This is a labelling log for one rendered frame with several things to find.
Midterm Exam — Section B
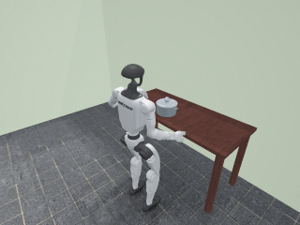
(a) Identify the table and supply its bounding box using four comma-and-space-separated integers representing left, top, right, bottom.
144, 88, 257, 214

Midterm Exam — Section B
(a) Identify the pot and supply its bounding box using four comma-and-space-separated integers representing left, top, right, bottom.
157, 105, 178, 117

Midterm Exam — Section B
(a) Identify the robot right forearm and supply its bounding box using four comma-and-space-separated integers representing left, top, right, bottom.
153, 129, 177, 141

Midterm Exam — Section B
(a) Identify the robot left hand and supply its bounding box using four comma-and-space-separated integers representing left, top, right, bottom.
137, 88, 148, 98

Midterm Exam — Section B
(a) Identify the left robot upper arm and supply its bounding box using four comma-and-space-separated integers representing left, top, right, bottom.
108, 86, 126, 108

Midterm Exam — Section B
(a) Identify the robot right foot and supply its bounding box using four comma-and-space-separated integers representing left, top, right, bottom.
142, 196, 161, 212

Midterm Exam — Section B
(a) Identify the left robot shin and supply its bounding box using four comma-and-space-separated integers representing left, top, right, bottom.
130, 157, 142, 189

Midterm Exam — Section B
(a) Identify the right robot upper arm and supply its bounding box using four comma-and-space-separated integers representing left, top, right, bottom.
140, 98, 157, 139

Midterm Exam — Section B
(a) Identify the lid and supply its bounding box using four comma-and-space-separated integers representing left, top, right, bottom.
156, 98, 178, 109

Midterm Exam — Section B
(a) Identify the robot right hand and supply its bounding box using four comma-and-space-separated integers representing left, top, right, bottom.
175, 130, 186, 143

